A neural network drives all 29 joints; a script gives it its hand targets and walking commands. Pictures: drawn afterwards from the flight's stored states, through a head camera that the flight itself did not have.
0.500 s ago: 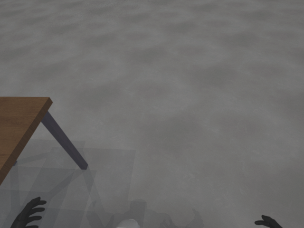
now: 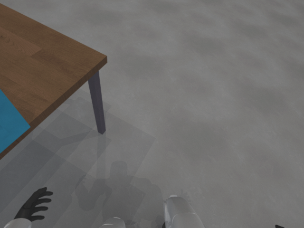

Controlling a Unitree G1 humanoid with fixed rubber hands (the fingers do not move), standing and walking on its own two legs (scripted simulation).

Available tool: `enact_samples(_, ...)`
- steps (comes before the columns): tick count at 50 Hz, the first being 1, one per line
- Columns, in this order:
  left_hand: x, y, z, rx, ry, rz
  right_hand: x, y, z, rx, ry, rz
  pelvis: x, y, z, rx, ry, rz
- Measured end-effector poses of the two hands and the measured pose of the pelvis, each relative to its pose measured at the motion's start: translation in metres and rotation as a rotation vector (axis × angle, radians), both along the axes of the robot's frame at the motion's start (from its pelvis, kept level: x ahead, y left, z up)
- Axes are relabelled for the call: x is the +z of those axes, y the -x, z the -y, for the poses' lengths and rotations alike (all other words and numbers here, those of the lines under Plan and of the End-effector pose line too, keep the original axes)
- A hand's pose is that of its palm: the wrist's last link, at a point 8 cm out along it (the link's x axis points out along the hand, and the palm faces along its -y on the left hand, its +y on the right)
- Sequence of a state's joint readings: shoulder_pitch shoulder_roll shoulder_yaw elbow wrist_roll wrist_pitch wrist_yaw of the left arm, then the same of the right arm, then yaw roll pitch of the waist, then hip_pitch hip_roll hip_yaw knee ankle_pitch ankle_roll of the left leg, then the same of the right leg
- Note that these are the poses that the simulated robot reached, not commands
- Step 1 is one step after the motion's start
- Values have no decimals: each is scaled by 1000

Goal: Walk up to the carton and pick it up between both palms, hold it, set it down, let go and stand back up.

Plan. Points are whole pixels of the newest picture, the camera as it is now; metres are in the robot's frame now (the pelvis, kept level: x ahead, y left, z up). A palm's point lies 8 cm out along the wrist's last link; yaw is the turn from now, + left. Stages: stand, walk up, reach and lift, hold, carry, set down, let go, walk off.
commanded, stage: walk up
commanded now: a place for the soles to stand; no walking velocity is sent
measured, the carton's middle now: out of the picture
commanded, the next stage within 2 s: none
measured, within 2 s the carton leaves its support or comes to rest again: neither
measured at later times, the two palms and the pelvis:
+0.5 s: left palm out of the picture -0.03 +0.22 -0.03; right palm (267, 203) +0.18 -0.37 -0.11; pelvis -0.02 -0.12 +0.00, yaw +22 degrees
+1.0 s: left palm out of the picture -0.21 +0.21 -0.10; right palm (265, 193) +0.20 -0.34 -0.06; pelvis -0.07 -0.11 -0.01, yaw +41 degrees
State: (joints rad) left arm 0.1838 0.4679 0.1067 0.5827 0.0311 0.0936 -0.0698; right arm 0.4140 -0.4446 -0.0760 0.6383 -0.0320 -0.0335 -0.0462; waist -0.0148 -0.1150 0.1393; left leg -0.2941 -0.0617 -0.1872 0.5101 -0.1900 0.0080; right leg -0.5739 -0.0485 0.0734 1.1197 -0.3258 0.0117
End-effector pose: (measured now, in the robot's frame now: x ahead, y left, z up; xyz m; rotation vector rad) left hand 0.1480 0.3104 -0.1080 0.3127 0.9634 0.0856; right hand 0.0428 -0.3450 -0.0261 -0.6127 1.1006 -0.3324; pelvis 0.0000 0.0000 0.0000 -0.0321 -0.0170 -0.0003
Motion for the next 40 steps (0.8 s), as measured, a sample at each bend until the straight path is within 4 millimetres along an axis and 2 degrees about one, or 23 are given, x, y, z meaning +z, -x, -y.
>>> enact_samples(6, 15, 22, 2, 137, -64, 46, -23, -77, 8, 189, -61, 58, -8, -2, 24, 97, -13, -16)
enact_samples(10, 27, 43, 18, 192, -124, 68, -44, -124, 16, 292, -116, 130, -18, 3, 49, 147, -44, -27)
enact_samples(13, 36, 71, 35, 230, -174, 56, -62, -152, 20, 338, -173, 179, -23, 9, 69, 175, -41, -16)
enact_samples(15, 45, 92, 48, 259, -186, 34, -69, -158, 14, 365, -218, 170, -17, 11, 81, 231, -59, -16)
enact_samples(20, 70, 134, 77, 353, -206, 44, -77, -151, 8, 464, -313, 64, -1, 18, 107, 310, -116, -31)
enact_samples(27, 81, 203, 98, 486, -242, 53, -83, -131, 38, 507, -297, -68, 1, 26, 128, 420, -103, 1)
enact_samples(33, 76, 275, 107, 618, -250, 32, -63, -146, 45, 576, -244, -71, 3, 33, 137, 507, -87, 14)
enact_samples(37, 62, 317, 114, 682, -230, -6, -46, -164, 32, 646, -219, -36, 3, 42, 139, 557, -73, 12)
enact_samples(40, 50, 342, 118, 719, -206, -26, -35, -173, 17, 698, -207, -8, 1, 49, 137, 593, -62, 6)
